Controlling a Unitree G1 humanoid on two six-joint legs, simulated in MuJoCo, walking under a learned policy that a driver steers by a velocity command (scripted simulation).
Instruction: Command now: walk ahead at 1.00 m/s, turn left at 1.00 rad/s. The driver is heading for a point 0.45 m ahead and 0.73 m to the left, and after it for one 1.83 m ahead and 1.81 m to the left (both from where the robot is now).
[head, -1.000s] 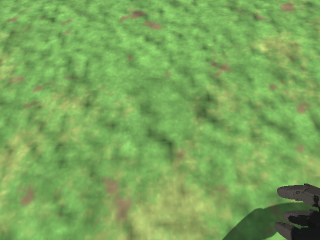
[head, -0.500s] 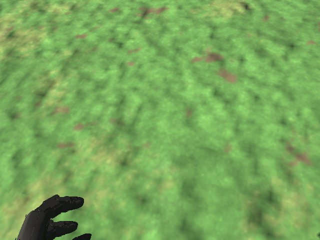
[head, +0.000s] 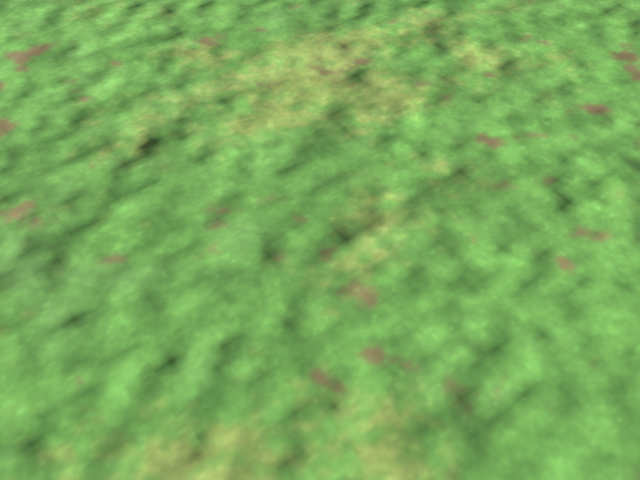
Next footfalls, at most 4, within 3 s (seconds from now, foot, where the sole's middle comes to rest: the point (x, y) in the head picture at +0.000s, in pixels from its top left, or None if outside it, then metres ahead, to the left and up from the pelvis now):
0.34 right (408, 431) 0.55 -0.12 -0.73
0.74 left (254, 305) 0.84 0.22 -0.73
1.20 right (298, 241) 1.03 0.13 -0.73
1.66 left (242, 330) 0.77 0.24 -0.73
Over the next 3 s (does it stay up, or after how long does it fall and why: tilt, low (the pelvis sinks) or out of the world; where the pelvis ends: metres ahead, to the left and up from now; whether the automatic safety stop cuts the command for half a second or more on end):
stays up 0.90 0.20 0.05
